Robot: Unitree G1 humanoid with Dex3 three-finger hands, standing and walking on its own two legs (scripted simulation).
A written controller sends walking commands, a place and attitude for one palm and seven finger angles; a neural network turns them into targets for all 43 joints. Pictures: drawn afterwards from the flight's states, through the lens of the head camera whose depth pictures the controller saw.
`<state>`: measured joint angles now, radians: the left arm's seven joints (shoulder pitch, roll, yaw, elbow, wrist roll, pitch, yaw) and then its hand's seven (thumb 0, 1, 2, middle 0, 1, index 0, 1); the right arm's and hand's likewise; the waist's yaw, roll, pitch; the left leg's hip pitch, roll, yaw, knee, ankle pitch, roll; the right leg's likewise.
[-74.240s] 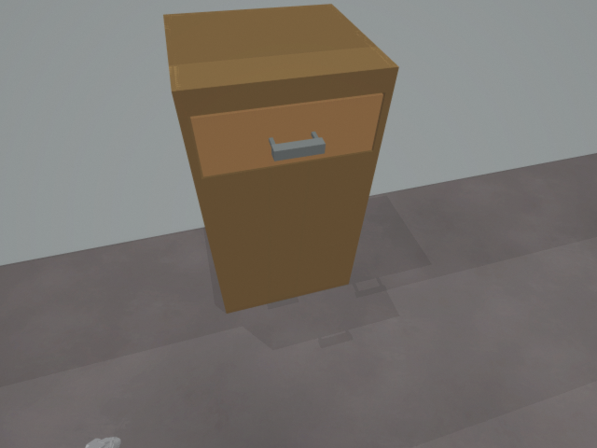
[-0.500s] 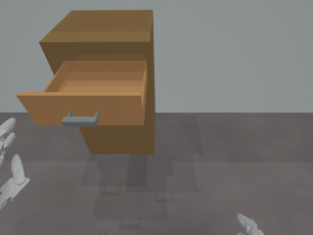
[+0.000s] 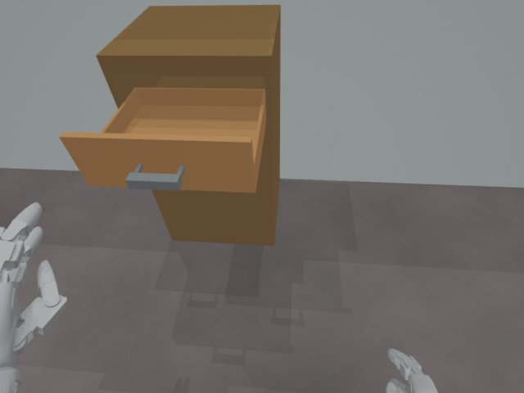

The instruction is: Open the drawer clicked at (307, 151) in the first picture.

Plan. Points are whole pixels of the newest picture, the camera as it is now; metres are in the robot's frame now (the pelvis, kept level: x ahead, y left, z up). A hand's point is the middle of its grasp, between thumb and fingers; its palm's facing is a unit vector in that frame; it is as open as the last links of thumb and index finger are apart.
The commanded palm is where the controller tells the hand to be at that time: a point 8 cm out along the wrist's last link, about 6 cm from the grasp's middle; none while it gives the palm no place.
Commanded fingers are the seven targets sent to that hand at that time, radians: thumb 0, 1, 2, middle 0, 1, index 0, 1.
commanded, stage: stop stepping back and stand still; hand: left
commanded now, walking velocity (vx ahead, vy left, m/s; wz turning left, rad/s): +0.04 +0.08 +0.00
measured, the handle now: (157, 175) +0.58 +0.29 -0.02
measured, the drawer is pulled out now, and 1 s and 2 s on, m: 0.30 0.30 0.30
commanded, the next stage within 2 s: let the arm hang, fingers relaxed in 0.06 s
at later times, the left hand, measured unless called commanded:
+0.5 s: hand out of the picture +0.08 +0.17 -0.16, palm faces +0.08 -0.98 -0.17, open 7.0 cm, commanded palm none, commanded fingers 0.00 0.90 0.90 -0.20 -0.30 -0.20 -0.30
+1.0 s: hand out of the picture +0.00 +0.19 -0.16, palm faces +0.05 -0.98 -0.20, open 7.4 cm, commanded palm none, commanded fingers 0.00 0.90 0.90 -0.20 -0.30 -0.20 -0.30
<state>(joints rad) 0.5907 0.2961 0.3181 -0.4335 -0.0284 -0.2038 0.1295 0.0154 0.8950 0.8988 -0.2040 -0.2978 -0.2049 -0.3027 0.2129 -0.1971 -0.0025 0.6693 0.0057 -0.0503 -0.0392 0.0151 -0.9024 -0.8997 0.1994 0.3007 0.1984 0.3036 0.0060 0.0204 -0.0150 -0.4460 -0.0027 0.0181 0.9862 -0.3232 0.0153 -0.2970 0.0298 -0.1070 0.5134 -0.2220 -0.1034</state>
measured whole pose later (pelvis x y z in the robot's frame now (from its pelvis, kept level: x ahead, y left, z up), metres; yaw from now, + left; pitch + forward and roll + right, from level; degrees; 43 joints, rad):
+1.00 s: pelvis +0.01 +0.01 +0.01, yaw +1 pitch -2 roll +0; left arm 0.29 0.14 0.01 1.11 0.01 0.01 0.02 0.01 0.91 0.90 -0.19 -0.30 -0.19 -0.30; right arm 0.32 -0.12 0.00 1.10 -0.01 0.01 -0.04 0.01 -0.91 -0.90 0.20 0.30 0.20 0.30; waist 0.00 0.02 0.04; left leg -0.16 -0.01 0.02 0.41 -0.21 0.01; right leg -0.19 0.06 0.00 0.39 -0.16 -0.06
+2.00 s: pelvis +0.02 +0.02 +0.01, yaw +0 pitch -1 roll +0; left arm 0.28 0.13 0.01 1.13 0.01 -0.01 0.03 0.01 0.91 0.90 -0.20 -0.30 -0.20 -0.30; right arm 0.31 -0.11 -0.02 1.12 -0.01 0.00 -0.05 0.00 -0.91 -0.90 0.20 0.30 0.19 0.30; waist -0.01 0.01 0.06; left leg -0.15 -0.01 0.03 0.40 -0.23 0.01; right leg -0.20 0.07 0.02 0.40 -0.18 -0.06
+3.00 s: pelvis +0.04 +0.00 +0.01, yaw -1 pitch -1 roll +0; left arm 0.22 0.19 0.03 1.12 0.01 -0.02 0.03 0.01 0.91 0.90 -0.20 -0.30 -0.20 -0.30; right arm 0.25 -0.18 -0.03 1.12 -0.01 0.00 -0.04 0.00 -0.91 -0.90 0.20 0.30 0.20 0.30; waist -0.01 0.01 0.06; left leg -0.11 0.02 0.03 0.37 -0.24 -0.01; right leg -0.15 0.09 0.02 0.36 -0.19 -0.08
